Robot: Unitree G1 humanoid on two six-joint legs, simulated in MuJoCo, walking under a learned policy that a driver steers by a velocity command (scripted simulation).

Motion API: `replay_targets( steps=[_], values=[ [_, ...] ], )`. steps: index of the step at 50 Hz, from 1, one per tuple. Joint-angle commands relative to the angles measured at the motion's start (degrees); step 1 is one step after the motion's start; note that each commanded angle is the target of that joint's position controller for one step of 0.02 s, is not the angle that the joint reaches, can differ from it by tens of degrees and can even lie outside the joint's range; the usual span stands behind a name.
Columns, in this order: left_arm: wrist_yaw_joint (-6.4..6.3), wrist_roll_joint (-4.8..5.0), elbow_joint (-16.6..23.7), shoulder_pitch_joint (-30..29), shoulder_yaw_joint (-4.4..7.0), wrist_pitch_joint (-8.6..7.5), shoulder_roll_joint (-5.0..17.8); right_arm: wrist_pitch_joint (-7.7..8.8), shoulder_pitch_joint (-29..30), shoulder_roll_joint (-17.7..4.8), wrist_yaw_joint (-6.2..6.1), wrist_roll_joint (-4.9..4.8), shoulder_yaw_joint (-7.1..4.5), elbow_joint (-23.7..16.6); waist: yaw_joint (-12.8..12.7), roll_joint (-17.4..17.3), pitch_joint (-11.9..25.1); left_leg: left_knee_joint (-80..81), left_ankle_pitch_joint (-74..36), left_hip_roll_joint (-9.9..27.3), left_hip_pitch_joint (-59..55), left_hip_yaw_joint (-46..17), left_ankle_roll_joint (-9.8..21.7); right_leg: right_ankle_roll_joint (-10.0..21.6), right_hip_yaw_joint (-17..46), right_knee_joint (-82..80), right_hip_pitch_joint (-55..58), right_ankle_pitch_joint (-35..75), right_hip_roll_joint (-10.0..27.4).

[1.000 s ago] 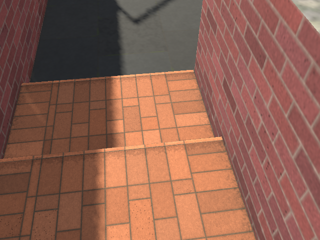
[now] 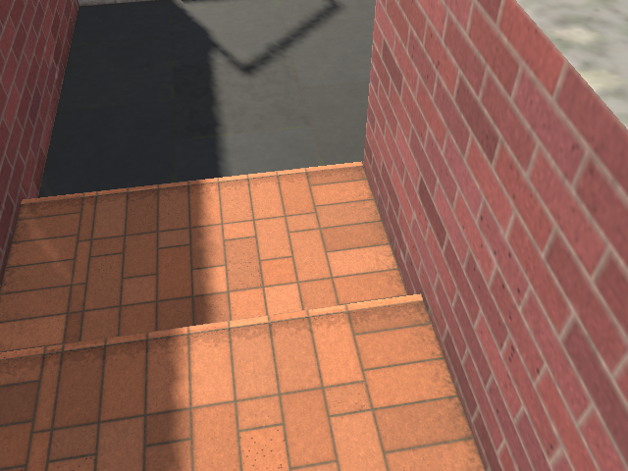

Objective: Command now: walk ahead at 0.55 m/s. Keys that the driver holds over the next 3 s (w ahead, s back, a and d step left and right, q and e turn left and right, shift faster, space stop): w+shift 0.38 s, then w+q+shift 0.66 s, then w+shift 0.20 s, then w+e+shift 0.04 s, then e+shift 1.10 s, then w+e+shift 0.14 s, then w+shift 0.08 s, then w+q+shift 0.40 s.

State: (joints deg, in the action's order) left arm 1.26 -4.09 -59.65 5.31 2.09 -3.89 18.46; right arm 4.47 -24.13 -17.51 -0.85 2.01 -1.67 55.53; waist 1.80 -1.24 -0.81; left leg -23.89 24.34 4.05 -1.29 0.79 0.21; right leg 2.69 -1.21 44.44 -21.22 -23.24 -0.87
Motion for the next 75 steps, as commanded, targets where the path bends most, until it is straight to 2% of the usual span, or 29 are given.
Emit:
replay_targets(
  steps=[1, 3, 4, 5, 6, 7, 11, 19, 23, 27, 31, 32, 33, 34, 35, 38, 42, 47, 49, 51, 52, 55, 58, 68, 70, 72, 73, 74, 75],
  values=[
    [1.04, 0.26, 6.70, -7.34, -0.19, -1.91, 1.34, 0.40, 5.54, -10.40, -0.16, -0.68, -1.43, -4.18, -2.00, -4.53, -8.56, 14.02, 6.17, 11.12, 5.50, -10.12, 10.81, 0.71, -2.82, -6.58, -2.52, 1.16, 0.39],
    [1.55, 4.52, 2.22, 4.57, 1.92, -0.26, 6.67, -0.41, 8.72, -14.07, 1.22, -0.69, -3.50, -3.28, -6.48, -12.18, -8.44, 3.87, -10.90, 3.18, 14.09, -2.81, 7.35, 0.13, -8.05, -15.95, 12.59, 10.82, -2.64],
    [0.49, 3.61, -0.48, 16.33, 3.93, 0.70, 11.64, 0.08, 7.80, -10.91, 1.51, -1.48, -2.72, -3.61, -10.76, -4.21, -2.68, -13.37, -22.42, 1.05, 22.51, 1.10, 5.47, 1.76, -1.12, -16.37, 27.92, 6.04, 0.53],
    [-0.48, 2.00, -1.67, 28.96, 5.66, 0.74, 18.49, 0.93, 7.57, -4.53, 1.72, -1.40, -1.14, -5.74, -14.63, 15.71, 5.46, -39.36, -6.21, -3.61, 34.85, 3.20, 3.04, 7.18, 26.39, -28.01, 36.73, -21.68, 17.11],
    [-0.71, 2.99, -2.21, 29.13, 5.22, 0.24, 17.71, 1.49, 9.18, -3.03, 1.76, -1.06, -1.20, -7.16, -13.66, 17.22, 4.72, -48.18, 6.47, -9.37, 43.63, -10.15, 4.71, 10.82, 49.89, -39.39, 31.74, -32.31, 22.39],
    [-0.95, 2.93, 0.56, 19.27, 4.88, 0.20, 14.72, 1.67, 14.19, -4.70, 1.76, -1.86, -1.44, -9.22, -9.46, 10.79, -4.79, -50.34, 0.95, -3.44, 51.34, -11.59, 6.31, 10.02, 41.52, -36.99, 27.89, -27.49, 22.55],
    [-1.33, 2.84, 3.87, 9.66, 2.72, -0.83, 4.27, -0.15, 13.03, -3.83, 3.49, 0.45, -1.44, -8.23, -2.69, 5.51, -4.00, -34.95, -12.84, 4.01, 39.66, -6.97, 3.20, 7.77, 20.68, -38.62, 16.15, -5.80, 14.83],
    [-2.90, 5.12, 0.94, 19.91, 2.90, -4.23, 2.14, -0.84, 26.09, -3.10, 6.59, 0.22, -1.38, -12.45, -4.02, 4.45, -7.46, -10.97, -48.54, 3.47, 39.65, -3.53, 2.23, 5.29, 5.49, -38.21, 16.17, 10.84, 10.58],
    [-3.71, 3.64, 1.79, 19.86, 2.84, -4.38, 3.13, -1.50, 29.40, -3.57, 7.44, -1.22, -1.63, -11.97, -6.02, 3.54, -9.83, -7.44, -51.82, 1.68, 32.09, -3.25, 3.82, 4.09, -1.08, -38.16, 16.16, 6.08, 12.83],
    [-5.37, 2.65, 0.24, 26.83, 2.85, -2.92, 4.01, -1.88, 37.04, -3.38, 6.64, 1.25, -1.40, -13.48, -10.66, 1.90, -15.08, 0.88, -42.31, 0.01, 40.50, 0.83, 5.24, 3.07, -4.49, -30.54, 30.45, 14.39, 13.62],
    [-5.50, 2.10, 0.09, 25.49, 2.15, -0.62, 6.94, -1.27, 14.73, -4.50, 4.36, 2.93, -2.16, -6.52, 1.02, 5.57, -1.05, 0.25, -28.14, -5.97, 12.32, 7.07, 10.35, 3.34, -8.94, 4.12, 29.94, 64.57, 16.06],
    [-4.83, 2.14, 0.81, 22.46, 2.39, 0.03, 7.00, -1.33, -0.02, -8.06, 3.25, 2.94, -4.15, -1.27, 8.05, 3.55, 3.49, 2.81, -29.13, -5.44, -2.78, 4.91, 12.84, 2.38, -10.10, 24.18, 20.51, 59.33, 13.01],
    [-3.59, 1.05, 3.48, 19.77, 1.99, -1.13, 1.73, -1.34, -4.47, -12.66, 2.46, 2.56, -5.47, 1.23, 6.16, -9.47, 5.47, -11.73, -42.71, 1.30, -23.07, -3.83, 13.36, 1.36, -5.53, 47.16, -7.31, -2.15, 5.05],
    [-3.03, 4.05, 7.97, 21.55, 1.45, -3.05, 2.01, -1.42, -8.71, -17.82, 2.16, 1.41, -6.58, -0.14, 5.17, -17.06, 21.56, -21.88, -67.03, 10.38, -49.27, -21.44, 21.06, -0.57, 3.02, 61.65, -28.71, -14.65, 3.05],
    [-2.85, 6.31, 13.05, 12.58, 0.98, -4.43, 5.43, -2.04, -14.41, -19.41, 0.69, 0.78, -7.33, 0.09, 10.30, -13.53, 28.97, -5.20, -35.79, 14.07, -52.96, -37.61, 26.25, -1.23, 5.37, 61.05, -38.44, -8.12, 0.44],
    [-2.18, 2.08, 10.05, 7.66, 0.57, -3.99, 4.93, -1.58, -1.90, -10.31, -0.02, 0.71, -4.95, -2.63, 3.22, 8.54, 7.06, 5.81, -25.45, 10.30, -17.64, -32.67, 21.99, -0.39, 5.88, 37.80, -29.03, 2.46, 8.12],
    [-0.27, -0.03, 16.67, -1.53, -0.79, -0.26, 0.01, 0.95, 2.72, -7.63, 0.48, -1.68, -3.27, -2.27, -3.02, 1.52, -4.29, 12.34, -30.71, 0.86, 17.03, -22.94, 20.30, -4.76, 2.89, 12.68, -12.40, 3.63, 8.17],
    [-0.88, 2.62, 15.54, 2.77, -0.39, -1.08, 1.82, 1.33, 5.71, -8.93, 2.45, -2.39, -4.18, -2.93, -3.40, -0.30, -2.58, 10.12, -45.93, -4.18, 28.00, -18.36, 13.43, -2.77, -1.19, -0.17, 15.24, 37.80, 0.99],
    [-2.26, 3.70, 13.98, 14.61, 1.52, -1.06, 5.83, 1.20, 9.05, -10.81, 2.77, -2.14, -4.98, -3.78, -10.39, -1.79, 4.79, -9.17, -51.56, -8.13, 26.67, -16.10, 10.16, -3.02, -0.72, -2.91, 27.96, 33.24, -1.95],
    [-3.63, 4.03, 6.62, 41.08, 3.77, -2.68, 10.19, 1.72, 24.30, -9.50, 1.39, -0.22, -4.91, -7.23, -27.34, 0.78, 11.70, -49.43, -39.28, -10.10, 31.89, -15.04, 7.26, -2.82, 6.17, -10.76, 45.10, 37.11, 3.44],
    [-2.73, 1.55, 9.26, 30.08, 3.54, -3.18, 12.00, 1.04, 3.48, 0.38, 1.36, -4.02, -2.39, -10.00, -9.66, 27.25, 19.86, -64.66, 3.85, -13.72, 44.23, -11.26, 7.04, 3.63, 35.88, -16.51, 50.18, -3.71, 24.74],
    [-1.57, 1.81, 14.87, 9.33, 2.31, -2.96, 1.30, -1.79, 10.20, -7.23, 2.28, 0.47, -3.24, -8.45, -4.45, 1.08, -2.84, -53.69, -5.26, -3.46, 42.70, -6.90, 7.65, 6.09, 35.62, -31.12, 13.78, -18.13, 19.03],
    [-1.28, 2.19, 10.46, 11.49, 1.98, -5.92, 1.84, -3.46, 19.29, -3.09, 4.46, 0.09, -2.24, -14.81, -0.86, 4.37, -8.65, -36.59, -9.65, 1.16, 39.57, -9.60, 5.48, 5.74, 23.00, -34.30, 1.01, -8.06, 16.06],
    [-1.72, 3.40, 4.01, 18.55, 3.25, -4.82, 5.31, 0.09, 26.68, -2.28, 5.69, 3.16, -0.67, -10.43, -3.26, -2.83, -7.60, 0.14, -53.44, -3.27, 12.45, 4.70, 2.27, 5.97, 5.84, -18.76, 4.08, 7.88, 5.95],
    [-3.27, 4.24, 2.49, 18.26, 3.36, -3.14, 4.88, 1.14, 11.61, -4.91, 3.82, 4.49, -1.52, -4.57, 4.11, -4.13, -0.88, 8.22, -57.66, -1.05, -3.76, 2.54, 2.48, 4.54, 3.93, 6.52, 3.83, 17.72, 2.92],
    [-3.80, 6.54, 4.90, 14.00, 3.54, -1.74, 3.87, 1.21, 1.91, -11.31, 2.38, 4.34, -2.75, -2.55, 8.42, -5.32, 5.16, 0.59, -84.84, 11.46, -17.01, -4.57, 4.02, 3.07, 3.33, 41.84, -10.74, -18.42, -4.73],
    [2.66, -1.25, 1.73, 41.81, -1.52, -3.90, -9.62, 0.74, -2.96, -3.90, 3.41, 4.16, 0.54, -4.57, -2.06, -13.13, 37.05, -16.16, -94.31, 26.36, -42.03, -16.53, 24.33, -0.11, 19.35, 32.82, -5.08, -1.54, 0.16],
    [4.28, 0.18, 3.78, 26.66, -0.36, -4.62, -4.41, 0.98, 0.85, -5.30, 3.73, 3.86, -0.49, -3.57, 3.80, -8.05, 20.22, -13.61, -95.58, 23.85, -37.49, -16.26, 24.31, -4.42, 11.69, 40.16, -23.55, -8.37, 1.16],
    [4.92, 1.54, 7.85, 18.00, 0.36, -4.53, -0.98, 0.47, 5.36, -7.04, 2.86, 2.38, -1.30, -4.02, 4.15, -3.05, 20.00, -9.05, -83.75, 22.88, -30.85, -11.24, 20.40, -4.78, 9.63, 34.69, -26.61, -5.11, 3.31]
  ],
)
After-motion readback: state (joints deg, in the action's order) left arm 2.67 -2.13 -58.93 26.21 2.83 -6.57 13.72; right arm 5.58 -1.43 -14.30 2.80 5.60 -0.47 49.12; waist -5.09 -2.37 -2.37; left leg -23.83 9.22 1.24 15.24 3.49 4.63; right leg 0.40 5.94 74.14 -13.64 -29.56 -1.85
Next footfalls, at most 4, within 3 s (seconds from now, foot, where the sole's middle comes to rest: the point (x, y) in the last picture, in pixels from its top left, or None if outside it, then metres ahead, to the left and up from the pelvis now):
0.64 left None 0.57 0.14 -0.89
1.02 right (273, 317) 1.01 0.12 -0.89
1.42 left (151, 300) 1.17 0.51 -1.01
1.84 right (184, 213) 1.55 0.45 -1.01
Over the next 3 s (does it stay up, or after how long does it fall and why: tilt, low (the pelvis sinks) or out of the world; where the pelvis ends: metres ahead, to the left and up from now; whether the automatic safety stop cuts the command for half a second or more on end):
stays up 1.69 0.38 -0.24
